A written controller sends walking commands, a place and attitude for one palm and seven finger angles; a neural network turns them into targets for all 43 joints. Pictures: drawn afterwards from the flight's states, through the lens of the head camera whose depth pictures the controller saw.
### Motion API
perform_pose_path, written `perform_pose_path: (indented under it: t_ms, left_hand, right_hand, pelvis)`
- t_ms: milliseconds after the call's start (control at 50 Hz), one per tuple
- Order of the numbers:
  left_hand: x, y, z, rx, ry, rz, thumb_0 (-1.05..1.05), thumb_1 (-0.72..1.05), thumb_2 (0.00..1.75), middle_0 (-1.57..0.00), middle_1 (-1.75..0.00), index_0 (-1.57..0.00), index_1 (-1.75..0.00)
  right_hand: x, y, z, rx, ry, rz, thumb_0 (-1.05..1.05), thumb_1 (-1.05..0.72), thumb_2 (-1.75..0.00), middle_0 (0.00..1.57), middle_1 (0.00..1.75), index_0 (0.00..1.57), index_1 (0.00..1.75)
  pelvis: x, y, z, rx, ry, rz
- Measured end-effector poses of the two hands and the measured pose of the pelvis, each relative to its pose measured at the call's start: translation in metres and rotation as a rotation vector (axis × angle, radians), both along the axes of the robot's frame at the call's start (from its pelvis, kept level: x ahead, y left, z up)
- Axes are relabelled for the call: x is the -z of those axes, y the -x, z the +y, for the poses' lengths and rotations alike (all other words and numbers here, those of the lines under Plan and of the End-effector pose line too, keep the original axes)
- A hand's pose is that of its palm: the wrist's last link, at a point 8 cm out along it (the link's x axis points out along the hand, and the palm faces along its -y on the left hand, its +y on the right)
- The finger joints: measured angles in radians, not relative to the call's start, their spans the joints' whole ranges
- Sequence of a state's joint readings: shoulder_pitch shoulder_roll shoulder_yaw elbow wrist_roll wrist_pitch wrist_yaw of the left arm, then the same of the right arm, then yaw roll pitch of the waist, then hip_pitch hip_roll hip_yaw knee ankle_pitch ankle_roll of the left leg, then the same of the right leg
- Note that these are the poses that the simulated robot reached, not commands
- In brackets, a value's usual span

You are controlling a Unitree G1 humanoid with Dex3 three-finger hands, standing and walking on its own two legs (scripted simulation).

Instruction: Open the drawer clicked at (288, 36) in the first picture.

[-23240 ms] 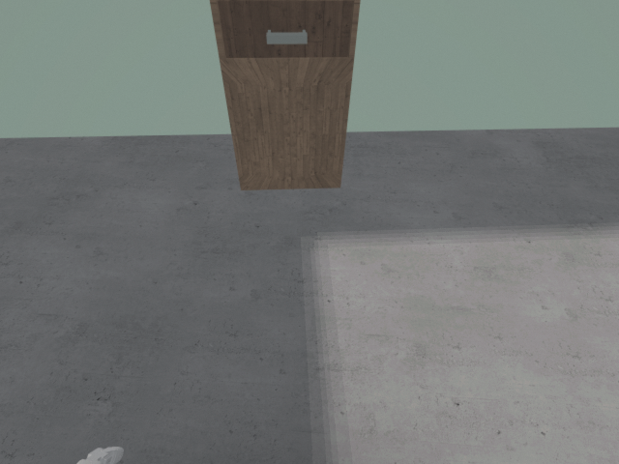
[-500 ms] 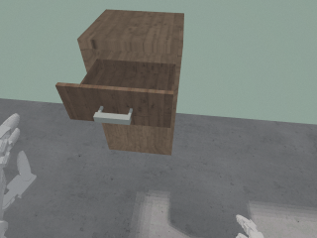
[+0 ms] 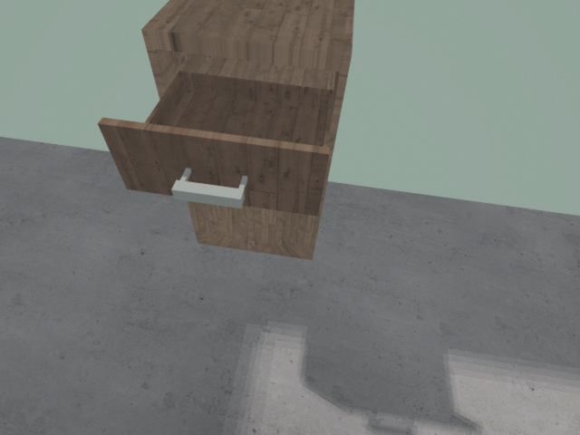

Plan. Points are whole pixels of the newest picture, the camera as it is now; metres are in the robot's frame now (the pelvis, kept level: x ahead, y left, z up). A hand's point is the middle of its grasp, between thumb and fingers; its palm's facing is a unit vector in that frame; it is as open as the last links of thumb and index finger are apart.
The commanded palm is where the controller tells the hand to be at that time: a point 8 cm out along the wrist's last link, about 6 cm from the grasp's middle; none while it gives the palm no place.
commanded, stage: let the arm hang, fingers relaxed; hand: left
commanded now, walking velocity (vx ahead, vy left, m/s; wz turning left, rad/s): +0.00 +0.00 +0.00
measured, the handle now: (212, 185) +0.55 +0.19 -0.04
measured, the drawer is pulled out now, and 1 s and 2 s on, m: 0.30 0.30 0.30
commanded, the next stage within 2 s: look to check the result in 0.72 s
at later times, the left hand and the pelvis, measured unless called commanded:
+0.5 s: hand out of the picture +0.00 +0.17 -0.17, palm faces +0.03 -0.98 -0.18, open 7.3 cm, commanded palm none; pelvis +0.01 +0.01 +0.00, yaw -2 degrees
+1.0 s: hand out of the picture +0.01 +0.17 -0.17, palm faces +0.03 -0.98 -0.17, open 7.4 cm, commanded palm none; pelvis +0.02 +0.01 +0.01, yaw -2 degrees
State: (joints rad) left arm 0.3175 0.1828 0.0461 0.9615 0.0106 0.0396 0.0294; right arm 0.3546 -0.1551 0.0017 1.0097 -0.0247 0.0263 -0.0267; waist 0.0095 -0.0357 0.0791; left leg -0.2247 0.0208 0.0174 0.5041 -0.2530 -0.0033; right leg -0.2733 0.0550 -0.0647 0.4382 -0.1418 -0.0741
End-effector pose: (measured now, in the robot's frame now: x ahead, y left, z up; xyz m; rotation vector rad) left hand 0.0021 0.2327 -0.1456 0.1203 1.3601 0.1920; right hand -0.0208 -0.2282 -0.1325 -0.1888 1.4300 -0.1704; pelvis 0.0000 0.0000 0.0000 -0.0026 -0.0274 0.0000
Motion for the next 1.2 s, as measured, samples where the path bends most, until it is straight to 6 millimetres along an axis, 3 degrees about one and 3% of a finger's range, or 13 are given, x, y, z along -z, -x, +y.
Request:
perform_pose_path:
  t_ms: [100, 200, 360, 500, 800, 960, 1200]
  left_hand:
    - [-0.006, 0.040, 0.006, -0.018, -0.008, 0.141, -0.01, 0.97, 0.90, -0.20, -0.30, -0.20, -0.30]
    - [-0.009, 0.052, 0.005, -0.021, -0.008, 0.196, 0.00, 0.94, 0.90, -0.20, -0.30, -0.20, -0.30]
    - [-0.007, 0.028, -0.005, -0.003, 0.013, 0.134, 0.01, 0.92, 0.90, -0.20, -0.30, -0.20, -0.30]
    - [-0.004, 0.002, -0.013, 0.025, 0.024, 0.064, 0.02, 0.93, 0.90, -0.20, -0.30, -0.20, -0.30]
    - [-0.004, 0.002, -0.010, 0.020, 0.026, 0.086, 0.01, 0.92, 0.90, -0.20, -0.30, -0.20, -0.30]
    - [-0.004, 0.002, -0.012, 0.020, 0.031, 0.105, 0.01, 0.91, 0.90, -0.20, -0.30, -0.20, -0.30]
    - [-0.004, -0.011, -0.011, 0.028, 0.029, 0.086, 0.01, 0.91, 0.90, -0.20, -0.30, -0.20, -0.30]
  right_hand:
    - [0.000, 0.036, 0.009, 0.040, -0.012, 0.120, 0.01, -0.91, -0.90, 0.19, 0.29, 0.20, 0.30]
    - [0.005, 0.045, 0.028, 0.061, -0.053, 0.144, 0.01, -0.91, -0.90, 0.19, 0.29, 0.20, 0.30]
    - [0.015, 0.024, 0.058, 0.071, -0.124, 0.073, 0.01, -0.90, -0.90, 0.20, 0.29, 0.20, 0.30]
    - [0.017, 0.001, 0.064, 0.080, -0.140, -0.003, 0.01, -0.90, -0.90, 0.20, 0.29, 0.20, 0.30]
    - [0.012, 0.012, 0.043, 0.093, -0.078, 0.051, 0.01, -0.90, -0.90, 0.19, 0.29, 0.20, 0.30]
    - [0.010, 0.014, 0.045, 0.099, -0.082, 0.073, 0.01, -0.90, -0.90, 0.19, 0.29, 0.20, 0.30]
    - [0.012, -0.001, 0.053, 0.099, -0.100, 0.048, 0.01, -0.90, -0.90, 0.19, 0.29, 0.20, 0.30]
  pelvis:
    - [-0.003, -0.005, 0.005, 0.002, 0.002, -0.002]
    - [-0.004, -0.007, 0.010, 0.009, -0.001, -0.006]
    - [-0.005, -0.009, 0.014, 0.018, -0.008, -0.007]
    - [-0.004, -0.011, 0.015, 0.027, -0.010, -0.010]
    - [-0.005, -0.017, 0.014, 0.029, -0.007, -0.006]
    - [-0.006, -0.021, 0.013, 0.029, -0.005, -0.006]
    - [-0.006, -0.026, 0.014, 0.031, -0.005, -0.004]
